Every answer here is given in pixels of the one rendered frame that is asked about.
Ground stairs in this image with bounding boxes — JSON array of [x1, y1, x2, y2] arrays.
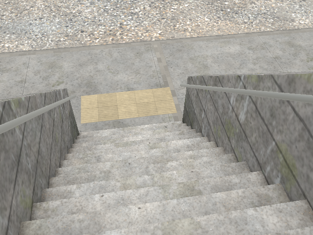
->
[[19, 120, 313, 235]]

